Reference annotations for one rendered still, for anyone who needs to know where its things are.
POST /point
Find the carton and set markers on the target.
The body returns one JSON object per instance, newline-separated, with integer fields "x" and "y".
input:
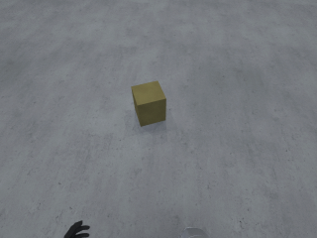
{"x": 149, "y": 102}

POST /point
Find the robot left hand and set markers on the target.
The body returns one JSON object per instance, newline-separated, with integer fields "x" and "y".
{"x": 75, "y": 228}

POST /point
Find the robot right thigh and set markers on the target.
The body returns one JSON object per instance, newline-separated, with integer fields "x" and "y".
{"x": 193, "y": 233}

